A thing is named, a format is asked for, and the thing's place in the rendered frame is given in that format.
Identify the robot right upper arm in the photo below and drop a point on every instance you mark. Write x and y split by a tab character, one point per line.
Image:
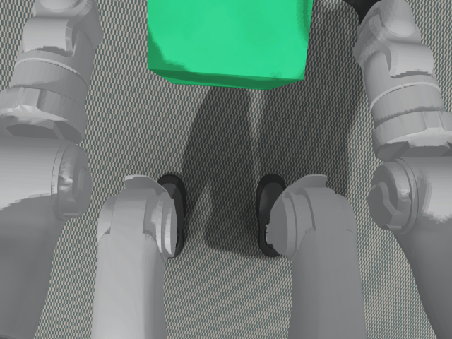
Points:
412	197

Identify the robot left forearm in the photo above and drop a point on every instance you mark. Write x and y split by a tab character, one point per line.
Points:
51	78

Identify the carton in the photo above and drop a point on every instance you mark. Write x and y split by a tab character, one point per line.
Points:
250	44

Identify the robot right shin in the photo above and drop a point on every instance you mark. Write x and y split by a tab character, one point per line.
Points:
308	181

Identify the robot shin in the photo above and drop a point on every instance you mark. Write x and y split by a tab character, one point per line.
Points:
308	181
131	182

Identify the robot right forearm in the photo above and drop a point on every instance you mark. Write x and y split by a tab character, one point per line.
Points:
404	96

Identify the right robot hand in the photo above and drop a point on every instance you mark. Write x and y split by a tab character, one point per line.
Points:
361	7

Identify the robot left shin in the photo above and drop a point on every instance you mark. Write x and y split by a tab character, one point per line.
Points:
131	182

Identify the robot left upper arm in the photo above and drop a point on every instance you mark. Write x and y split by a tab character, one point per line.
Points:
43	183

